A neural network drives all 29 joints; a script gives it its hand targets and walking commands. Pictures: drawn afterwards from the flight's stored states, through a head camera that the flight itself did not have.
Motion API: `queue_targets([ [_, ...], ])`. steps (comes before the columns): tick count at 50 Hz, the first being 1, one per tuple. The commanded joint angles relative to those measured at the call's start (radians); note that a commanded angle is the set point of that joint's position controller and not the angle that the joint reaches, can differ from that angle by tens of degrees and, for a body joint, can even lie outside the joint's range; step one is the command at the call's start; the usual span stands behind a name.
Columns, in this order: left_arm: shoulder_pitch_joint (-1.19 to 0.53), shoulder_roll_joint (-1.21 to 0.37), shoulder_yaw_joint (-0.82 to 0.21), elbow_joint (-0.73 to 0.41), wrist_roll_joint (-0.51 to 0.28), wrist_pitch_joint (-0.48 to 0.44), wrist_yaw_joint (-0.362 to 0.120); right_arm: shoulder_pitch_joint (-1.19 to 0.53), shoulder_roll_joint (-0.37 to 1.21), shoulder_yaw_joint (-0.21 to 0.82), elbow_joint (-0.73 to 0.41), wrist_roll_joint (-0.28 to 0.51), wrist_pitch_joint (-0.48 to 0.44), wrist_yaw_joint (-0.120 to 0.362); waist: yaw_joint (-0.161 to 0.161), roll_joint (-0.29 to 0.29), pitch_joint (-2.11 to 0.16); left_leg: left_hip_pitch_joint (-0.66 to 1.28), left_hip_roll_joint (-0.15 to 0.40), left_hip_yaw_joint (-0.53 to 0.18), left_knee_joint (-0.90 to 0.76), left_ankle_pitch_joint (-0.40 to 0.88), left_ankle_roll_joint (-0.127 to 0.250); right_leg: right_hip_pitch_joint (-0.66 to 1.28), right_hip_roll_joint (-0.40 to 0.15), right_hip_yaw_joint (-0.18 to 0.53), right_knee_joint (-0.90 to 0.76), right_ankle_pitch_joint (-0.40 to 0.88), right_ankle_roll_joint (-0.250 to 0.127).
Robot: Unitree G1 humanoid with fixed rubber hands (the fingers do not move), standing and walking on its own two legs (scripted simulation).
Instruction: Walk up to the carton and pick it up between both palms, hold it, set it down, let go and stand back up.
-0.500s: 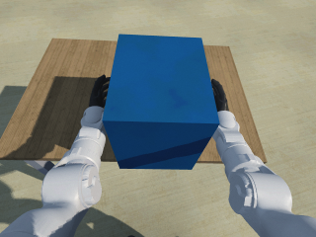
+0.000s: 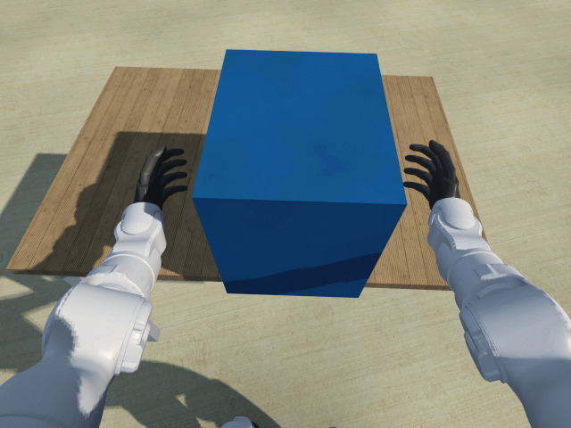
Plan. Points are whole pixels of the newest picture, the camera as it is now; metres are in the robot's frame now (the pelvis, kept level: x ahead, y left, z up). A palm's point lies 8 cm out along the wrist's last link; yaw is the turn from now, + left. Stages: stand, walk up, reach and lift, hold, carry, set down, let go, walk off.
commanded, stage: set down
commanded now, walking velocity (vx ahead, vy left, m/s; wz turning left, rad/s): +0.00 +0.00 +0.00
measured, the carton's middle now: (296, 181) +0.47 +0.03 +0.03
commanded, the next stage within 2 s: none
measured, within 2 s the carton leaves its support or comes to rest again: neither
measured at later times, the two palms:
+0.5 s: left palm (144, 243) +0.34 +0.24 +0.03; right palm (438, 242) +0.36 -0.17 +0.04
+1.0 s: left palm (135, 294) +0.27 +0.24 +0.02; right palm (462, 305) +0.28 -0.19 +0.03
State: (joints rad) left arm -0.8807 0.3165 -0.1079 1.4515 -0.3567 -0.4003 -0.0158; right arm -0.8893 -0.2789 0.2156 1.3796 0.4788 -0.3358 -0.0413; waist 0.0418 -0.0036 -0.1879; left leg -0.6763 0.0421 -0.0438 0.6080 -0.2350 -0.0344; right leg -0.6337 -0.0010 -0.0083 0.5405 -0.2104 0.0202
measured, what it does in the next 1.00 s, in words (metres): stands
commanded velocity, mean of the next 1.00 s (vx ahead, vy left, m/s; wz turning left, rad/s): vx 0.00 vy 0.00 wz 0.00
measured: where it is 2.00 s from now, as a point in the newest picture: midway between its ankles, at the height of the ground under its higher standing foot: outside the picture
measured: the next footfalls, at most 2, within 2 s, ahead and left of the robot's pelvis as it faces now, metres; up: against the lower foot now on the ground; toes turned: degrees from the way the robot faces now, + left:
none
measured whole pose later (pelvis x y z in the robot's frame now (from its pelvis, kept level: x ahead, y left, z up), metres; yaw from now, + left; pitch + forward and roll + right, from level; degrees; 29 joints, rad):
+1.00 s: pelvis +0.02 +0.00 +0.02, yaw +0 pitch -1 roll -1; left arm -0.03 0.23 0.04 0.59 -0.20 -0.24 -0.02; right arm -0.04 -0.18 0.06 0.60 0.25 -0.30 -0.04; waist 0.02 -0.02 -0.01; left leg -0.17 0.03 -0.01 0.41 -0.21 -0.02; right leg -0.15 -0.02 0.01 0.36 -0.19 0.03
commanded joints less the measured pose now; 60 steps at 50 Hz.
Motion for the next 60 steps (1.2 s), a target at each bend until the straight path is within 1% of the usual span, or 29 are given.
queue_targets([
  [1, -0.324, 0.131, 0.029, -0.185, 0.008, -0.026, -0.015, -0.293, -0.114, -0.005, -0.211, -0.003, -0.039, 0.004, 0.005, 0.047, -0.581, 0.341, -0.061, 0.089, 0.0, 0.424, -0.019, 0.23, 0.048, -0.059, -0.032, 0.231, -0.021],
  [3, -0.324, 0.15, 0.038, -0.196, 0.001, -0.022, -0.018, -0.286, -0.105, -0.016, -0.255, -0.022, -0.026, -0.002, -0.006, 0.015, -0.54, 0.288, -0.067, 0.094, -0.025, 0.313, -0.004, 0.249, 0.041, -0.047, -0.042, 0.15, -0.016],
  [6, -0.367, 0.174, 0.032, -0.178, -0.027, -0.027, -0.018, -0.309, -0.078, -0.047, -0.297, -0.071, -0.001, -0.014, -0.031, -0.033, -0.493, 0.196, -0.072, 0.098, -0.048, 0.141, 0.023, 0.239, 0.027, -0.028, -0.044, -0.011, -0.012],
  [8, -0.341, 0.165, 0.021, -0.197, -0.042, -0.037, -0.015, -0.277, -0.054, -0.055, -0.323, -0.087, 0.006, -0.021, -0.034, -0.04, -0.493, 0.176, -0.072, 0.095, -0.048, 0.1, 0.03, 0.241, 0.021, -0.021, -0.035, -0.061, -0.015],
  [10, -0.288, 0.149, 0.022, -0.213, -0.04, -0.042, -0.014, -0.224, -0.036, -0.055, -0.338, -0.093, 0.005, -0.026, -0.027, -0.028, -0.506, 0.188, -0.073, 0.092, -0.043, 0.112, 0.028, 0.253, 0.018, -0.02, -0.027, -0.053, -0.017],
  [12, -0.215, 0.136, 0.037, -0.222, -0.015, -0.033, -0.018, -0.155, -0.032, -0.054, -0.332, -0.09, 0.0, -0.031, -0.013, -0.002, -0.497, 0.219, -0.072, 0.087, -0.044, 0.144, 0.02, 0.268, 0.02, -0.021, -0.027, -0.026, -0.021],
  [15, -0.154, 0.125, 0.07, -0.223, 0.034, -0.004, -0.025, -0.105, -0.048, -0.072, -0.308, -0.093, -0.003, -0.034, 0.003, 0.039, -0.415, 0.263, -0.069, 0.086, -0.061, 0.154, 0.004, 0.278, 0.026, -0.025, -0.045, -0.029, -0.027],
  [17, -0.132, 0.123, 0.083, -0.249, 0.054, 0.01, -0.025, -0.092, -0.053, -0.085, -0.321, -0.103, -0.009, -0.035, 0.006, 0.048, -0.358, 0.288, -0.067, 0.09, -0.072, 0.149, -0.004, 0.292, 0.031, -0.026, -0.06, -0.037, -0.028],
  [19, -0.114, 0.121, 0.085, -0.295, 0.057, 0.015, -0.02, -0.081, -0.05, -0.093, -0.357, -0.114, -0.014, -0.034, 0.001, 0.044, -0.327, 0.31, -0.065, 0.092, -0.078, 0.149, -0.009, 0.307, 0.036, -0.025, -0.073, -0.038, -0.027],
  [20, -0.083, 0.116, 0.084, -0.336, 0.057, 0.015, -0.017, -0.05, -0.047, -0.095, -0.38, -0.117, -0.019, -0.034, -0.004, 0.041, -0.319, 0.329, -0.063, 0.092, -0.081, 0.163, -0.012, 0.322, 0.039, -0.025, -0.079, -0.024, -0.027],
  [23, 0.031, 0.105, 0.092, -0.47, 0.066, 0.019, -0.013, 0.07, -0.041, -0.096, -0.444, -0.125, -0.028, -0.03, -0.017, 0.042, -0.322, 0.399, -0.059, 0.084, -0.088, 0.247, -0.021, 0.366, 0.047, -0.024, -0.098, 0.058, -0.029],
  [26, 0.138, 0.093, 0.121, -0.589, 0.094, 0.038, -0.015, 0.178, -0.045, -0.109, -0.486, -0.14, -0.031, -0.027, -0.024, 0.048, -0.302, 0.456, -0.057, 0.074, -0.105, 0.314, -0.03, 0.4, 0.052, -0.022, -0.122, 0.118, -0.032],
  [30, 0.239, 0.082, 0.142, -0.696, 0.113, 0.069, -0.015, 0.261, -0.042, -0.14, -0.581, -0.158, -0.029, -0.017, -0.023, 0.045, -0.208, 0.488, -0.058, 0.075, -0.145, 0.304, -0.031, 0.443, 0.051, -0.017, -0.157, 0.109, -0.037],
  [34, 0.313, 0.072, 0.132, -0.759, 0.099, 0.084, -0.009, 0.327, -0.016, -0.156, -0.689, -0.175, -0.016, -0.006, -0.025, 0.028, -0.143, 0.482, -0.064, 0.08, -0.176, 0.244, -0.022, 0.472, 0.042, -0.007, -0.178, 0.056, -0.041],
  [36, 0.367, 0.063, 0.132, -0.789, 0.098, 0.089, -0.006, 0.381, -0.005, -0.165, -0.731, -0.187, -0.009, -0.002, -0.024, 0.026, -0.13, 0.49, -0.066, 0.082, -0.188, 0.238, -0.021, 0.489, 0.039, -0.004, -0.186, 0.051, -0.045],
  [41, 0.512, 0.05, 0.165, -0.878, 0.129, 0.105, 0.0, 0.52, 0.001, -0.182, -0.803, -0.214, -0.002, 0.004, -0.017, 0.041, -0.1, 0.528, -0.072, 0.085, -0.204, 0.3, -0.027, 0.541, 0.042, 0.001, -0.2, 0.105, -0.052],
  [44, 0.602, 0.045, 0.186, -0.937, 0.151, 0.115, 0.002, 0.597, 0.01, -0.182, -0.858, -0.226, -0.004, 0.004, -0.011, 0.036, -0.07, 0.537, -0.077, 0.088, -0.214, 0.33, -0.025, 0.577, 0.041, 0.007, -0.208, 0.136, -0.05],
  [48, 0.722, 0.029, 0.19, -1.023, 0.166, 0.124, 0.002, 0.707, 0.025, -0.178, -0.936, -0.234, -0.005, 0.001, -0.013, 0.021, -0.026, 0.552, -0.08, 0.087, -0.23, 0.359, -0.021, 0.609, 0.04, 0.013, -0.22, 0.167, -0.05],
  [50, 0.769, 0.025, 0.188, -1.057, 0.169, 0.127, 0.0, 0.758, 0.029, -0.178, -0.977, -0.239, -0.001, 0.0, -0.014, 0.015, 0.0, 0.558, -0.081, 0.086, -0.238, 0.353, -0.018, 0.61, 0.037, 0.017, -0.23, 0.161, -0.05],
  [54, 0.846, 0.022, 0.17, -1.129, 0.163, 0.132, 0.0, 0.852, 0.038, -0.185, -1.049, -0.251, 0.015, -0.001, -0.017, 0.016, 0.059, 0.566, -0.08, 0.085, -0.258, 0.309, -0.014, 0.589, 0.032, 0.022, -0.251, 0.105, -0.057],
  [60, 0.96, 0.042, 0.13, -1.24, 0.144, 0.141, 0.009, 0.986, 0.051, -0.203, -1.151, -0.264, 0.044, 0.001, -0.008, 0.031, 0.127, 0.581, -0.073, 0.091, -0.286, 0.217, -0.011, 0.551, 0.027, 0.03, -0.274, 0.002, -0.067],
])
